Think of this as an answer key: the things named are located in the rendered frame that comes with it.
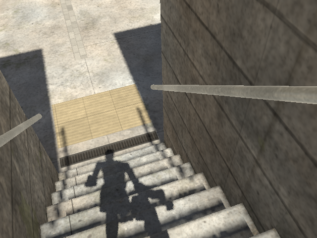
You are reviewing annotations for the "stairs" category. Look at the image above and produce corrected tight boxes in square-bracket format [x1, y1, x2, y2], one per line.
[40, 142, 280, 238]

